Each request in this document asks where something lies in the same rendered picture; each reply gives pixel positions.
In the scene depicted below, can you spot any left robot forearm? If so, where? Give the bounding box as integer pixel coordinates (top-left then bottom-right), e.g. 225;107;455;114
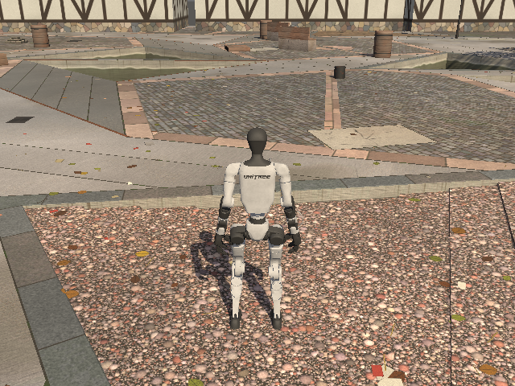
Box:
216;196;231;235

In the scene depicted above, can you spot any right robot foot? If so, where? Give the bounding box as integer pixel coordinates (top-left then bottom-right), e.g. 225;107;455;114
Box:
270;309;282;330

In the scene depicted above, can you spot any right robot shin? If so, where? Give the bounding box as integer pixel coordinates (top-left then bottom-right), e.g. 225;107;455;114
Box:
270;265;282;318

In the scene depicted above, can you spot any right robot hand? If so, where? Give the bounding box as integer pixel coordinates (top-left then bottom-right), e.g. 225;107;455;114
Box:
283;232;301;253

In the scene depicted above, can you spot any robot right upper arm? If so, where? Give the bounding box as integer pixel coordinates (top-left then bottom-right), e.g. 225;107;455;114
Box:
274;162;292;207

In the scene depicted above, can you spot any left robot hand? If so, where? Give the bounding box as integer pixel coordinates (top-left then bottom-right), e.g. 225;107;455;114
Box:
214;233;233;255

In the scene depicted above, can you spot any right robot forearm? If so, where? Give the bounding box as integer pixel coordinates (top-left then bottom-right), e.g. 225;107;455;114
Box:
284;196;299;234

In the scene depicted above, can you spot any robot left upper arm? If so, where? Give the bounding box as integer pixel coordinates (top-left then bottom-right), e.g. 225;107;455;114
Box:
222;162;241;208

